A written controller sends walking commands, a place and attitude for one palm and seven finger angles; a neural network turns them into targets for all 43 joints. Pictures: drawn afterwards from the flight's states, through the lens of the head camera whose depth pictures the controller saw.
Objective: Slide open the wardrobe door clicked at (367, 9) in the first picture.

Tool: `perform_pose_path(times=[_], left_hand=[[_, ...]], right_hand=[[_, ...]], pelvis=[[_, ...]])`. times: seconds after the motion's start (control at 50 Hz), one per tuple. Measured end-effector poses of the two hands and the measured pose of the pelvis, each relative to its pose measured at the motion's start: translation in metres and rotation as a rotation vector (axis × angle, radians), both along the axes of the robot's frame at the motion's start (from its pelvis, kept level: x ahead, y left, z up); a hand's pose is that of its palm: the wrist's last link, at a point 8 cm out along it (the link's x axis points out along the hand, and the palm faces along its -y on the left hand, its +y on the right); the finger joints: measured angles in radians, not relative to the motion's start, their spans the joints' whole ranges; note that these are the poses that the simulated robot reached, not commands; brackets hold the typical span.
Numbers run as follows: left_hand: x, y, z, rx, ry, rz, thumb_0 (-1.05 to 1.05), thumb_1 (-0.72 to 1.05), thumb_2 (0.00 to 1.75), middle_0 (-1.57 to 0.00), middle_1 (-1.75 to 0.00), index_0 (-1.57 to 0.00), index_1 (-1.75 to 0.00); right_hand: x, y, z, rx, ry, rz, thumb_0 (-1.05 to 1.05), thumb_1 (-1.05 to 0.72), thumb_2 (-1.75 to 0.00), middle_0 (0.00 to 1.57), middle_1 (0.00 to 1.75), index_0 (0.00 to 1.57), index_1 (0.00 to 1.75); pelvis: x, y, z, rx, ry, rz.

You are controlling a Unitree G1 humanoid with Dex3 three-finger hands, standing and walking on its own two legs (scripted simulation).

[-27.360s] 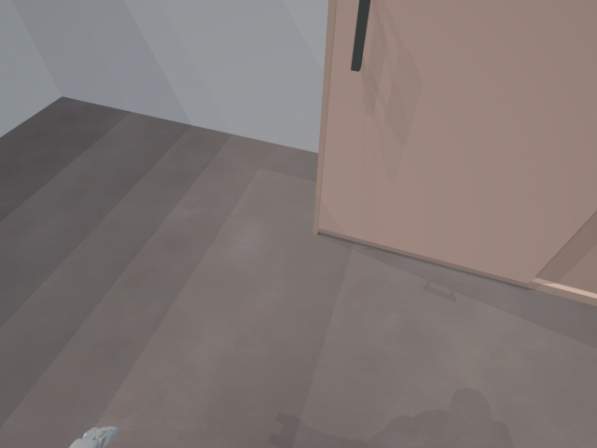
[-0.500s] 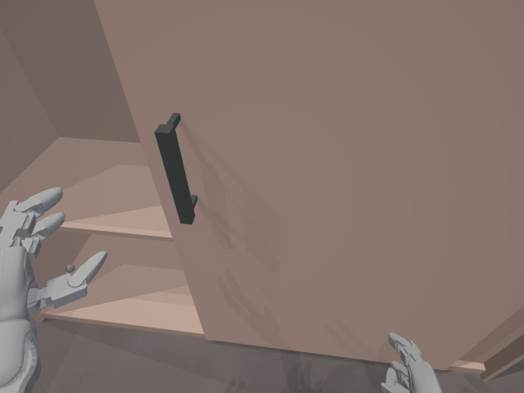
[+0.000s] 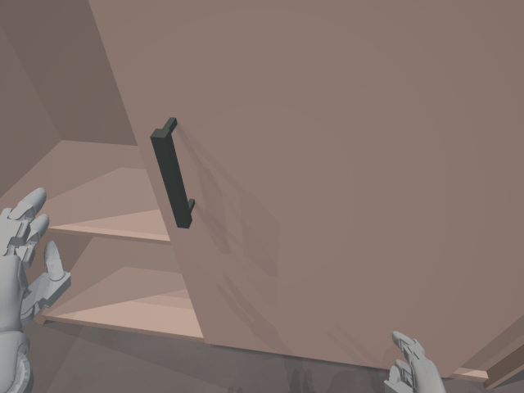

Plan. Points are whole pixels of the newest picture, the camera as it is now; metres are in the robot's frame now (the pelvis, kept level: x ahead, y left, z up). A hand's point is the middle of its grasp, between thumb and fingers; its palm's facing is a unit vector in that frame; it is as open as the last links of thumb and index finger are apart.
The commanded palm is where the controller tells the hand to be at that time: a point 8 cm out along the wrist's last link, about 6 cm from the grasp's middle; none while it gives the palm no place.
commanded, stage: draw the hand back to the body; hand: left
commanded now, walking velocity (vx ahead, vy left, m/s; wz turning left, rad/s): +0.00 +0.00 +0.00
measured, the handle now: (178, 176) +0.42 +0.22 +0.12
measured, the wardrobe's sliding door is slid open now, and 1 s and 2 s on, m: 0.68 0.68 0.68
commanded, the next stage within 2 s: step back with the hand held close in 0.04 s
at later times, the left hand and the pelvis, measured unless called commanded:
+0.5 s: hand (45, 288) +0.17 +0.28 +0.16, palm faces +0.36 -0.81 -0.47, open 7.4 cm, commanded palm +0.11 +0.32 +0.17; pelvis -0.04 +0.03 +0.00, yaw -1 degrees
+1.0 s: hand out of the picture +0.08 +0.31 +0.16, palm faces +0.50 -0.78 -0.38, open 7.4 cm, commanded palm +0.01 +0.35 +0.17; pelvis -0.12 +0.04 -0.02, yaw +2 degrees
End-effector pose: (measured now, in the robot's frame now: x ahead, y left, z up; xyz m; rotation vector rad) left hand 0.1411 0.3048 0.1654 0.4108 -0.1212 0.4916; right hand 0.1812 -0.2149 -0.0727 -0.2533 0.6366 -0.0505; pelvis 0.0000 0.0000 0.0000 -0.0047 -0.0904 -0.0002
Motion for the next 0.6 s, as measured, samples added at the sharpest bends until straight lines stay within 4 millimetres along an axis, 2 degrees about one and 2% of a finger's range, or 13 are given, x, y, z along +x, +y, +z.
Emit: perform_pose_path(times=[0.18,0.32,0.44,0.6], left_hand=[[-0.003,0.0,0.004,0.01,-0.014,-0.008,0.02,0.89,0.9,-0.21,-0.31,-0.21,-0.31],[0.001,0.006,0.016,0.093,-0.05,-0.055,0.02,0.89,0.9,-0.21,-0.31,-0.21,-0.31],[-0.005,0.008,0.012,0.126,0.001,-0.134,0.02,0.89,0.9,-0.21,-0.31,-0.21,-0.31],[-0.032,0.027,0.009,0.16,-0.025,-0.133,0.02,0.89,0.9,-0.21,-0.31,-0.22,-0.31]], right_hand=[[-0.006,-0.001,-0.001,0.003,0.001,-0.008,0.01,-0.9,-0.89,0.2,0.3,0.2,0.3],[-0.015,-0.003,0.0,-0.014,0.045,-0.045,0.01,-0.9,-0.89,0.2,0.3,0.2,0.3],[-0.034,-0.004,0.003,-0.024,0.054,-0.113,0.01,-0.9,-0.89,0.2,0.3,0.2,0.3],[-0.072,0.007,0.001,-0.044,0.075,-0.127,0.01,-0.9,-0.89,0.2,0.3,0.2,0.3]], pelvis=[[-0.004,0.0,0.0,-0.001,-0.007,-0.001],[-0.015,0.007,-0.001,-0.018,0.055,-0.003],[-0.03,0.02,-0.003,-0.013,0.08,-0.022],[-0.058,0.032,-0.007,-0.019,0.08,-0.018]])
